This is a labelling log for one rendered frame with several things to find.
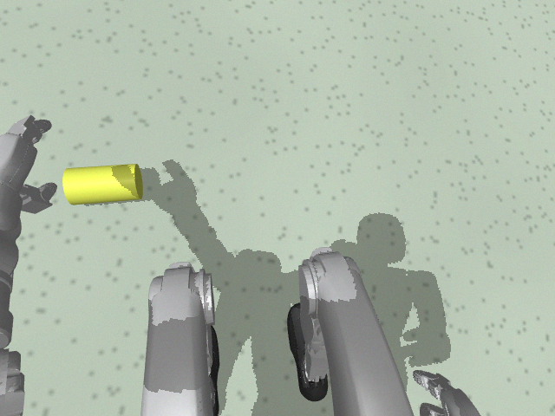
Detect can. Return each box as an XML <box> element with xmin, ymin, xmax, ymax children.
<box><xmin>62</xmin><ymin>164</ymin><xmax>143</xmax><ymax>205</ymax></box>

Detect right robot foot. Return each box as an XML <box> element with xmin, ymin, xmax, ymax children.
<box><xmin>287</xmin><ymin>303</ymin><xmax>328</xmax><ymax>401</ymax></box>

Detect right robot hand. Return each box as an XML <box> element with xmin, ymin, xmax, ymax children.
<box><xmin>413</xmin><ymin>370</ymin><xmax>480</xmax><ymax>416</ymax></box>

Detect left robot arm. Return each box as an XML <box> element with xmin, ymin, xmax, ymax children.
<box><xmin>0</xmin><ymin>184</ymin><xmax>25</xmax><ymax>416</ymax></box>

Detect left robot hand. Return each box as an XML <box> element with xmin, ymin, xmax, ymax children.
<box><xmin>0</xmin><ymin>115</ymin><xmax>57</xmax><ymax>214</ymax></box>

